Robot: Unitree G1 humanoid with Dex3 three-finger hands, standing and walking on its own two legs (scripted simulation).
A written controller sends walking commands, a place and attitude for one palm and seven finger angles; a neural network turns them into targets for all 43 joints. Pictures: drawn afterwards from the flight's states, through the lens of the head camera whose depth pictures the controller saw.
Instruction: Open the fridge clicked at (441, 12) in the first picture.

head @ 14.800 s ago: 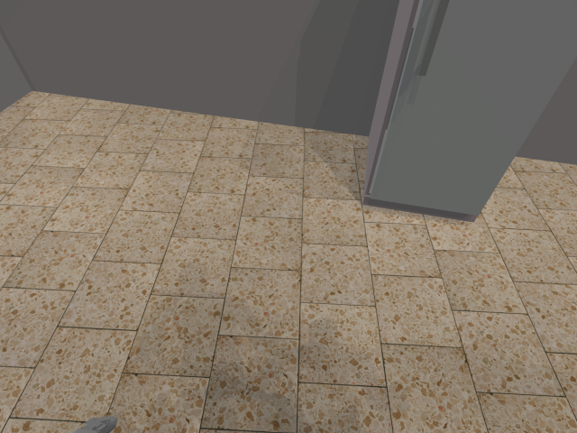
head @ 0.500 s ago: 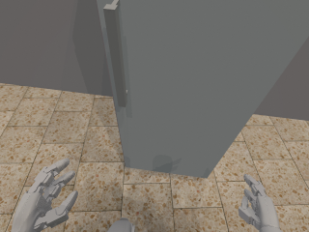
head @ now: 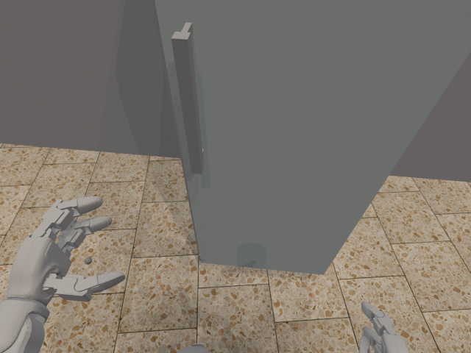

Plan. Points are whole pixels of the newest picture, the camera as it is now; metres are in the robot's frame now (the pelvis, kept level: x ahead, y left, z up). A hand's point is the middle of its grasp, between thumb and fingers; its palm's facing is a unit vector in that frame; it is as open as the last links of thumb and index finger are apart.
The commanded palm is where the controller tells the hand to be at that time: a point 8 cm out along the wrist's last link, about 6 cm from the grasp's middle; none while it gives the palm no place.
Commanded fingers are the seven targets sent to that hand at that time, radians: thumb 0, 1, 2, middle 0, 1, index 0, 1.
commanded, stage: raise the hand to about handle height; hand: left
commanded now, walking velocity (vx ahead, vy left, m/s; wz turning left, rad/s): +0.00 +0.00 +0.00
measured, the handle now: (193, 109) +0.51 +0.12 +0.14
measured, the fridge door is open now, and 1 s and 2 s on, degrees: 0 0 0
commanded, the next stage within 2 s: move the hooked fingers beside the handle in 1.12 s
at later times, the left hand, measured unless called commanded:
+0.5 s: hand (51, 213) +0.26 +0.26 +0.16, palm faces +0.03 -1.00 -0.09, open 13.9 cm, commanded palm +0.23 +0.31 +0.16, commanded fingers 0.00 -0.50 0.30 -0.30 -1.20 -0.30 -1.20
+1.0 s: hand (65, 191) +0.28 +0.25 +0.18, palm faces +0.04 -1.00 -0.06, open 14.0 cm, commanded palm +0.25 +0.29 +0.18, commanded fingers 0.00 -0.50 0.30 -0.30 -1.20 -0.30 -1.20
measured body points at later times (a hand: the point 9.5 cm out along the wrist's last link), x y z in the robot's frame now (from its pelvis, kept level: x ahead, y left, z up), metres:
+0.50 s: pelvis +0.00 +0.00 +0.03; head -0.01 +0.00 +0.47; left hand +0.25 +0.32 +0.17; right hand +0.18 -0.22 -0.04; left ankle +0.06 +0.09 -0.70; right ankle -0.01 -0.13 -0.70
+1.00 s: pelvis +0.01 -0.03 +0.03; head -0.01 -0.04 +0.48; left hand +0.27 +0.30 +0.18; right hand +0.18 -0.27 -0.04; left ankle +0.06 +0.09 -0.70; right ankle -0.01 -0.13 -0.70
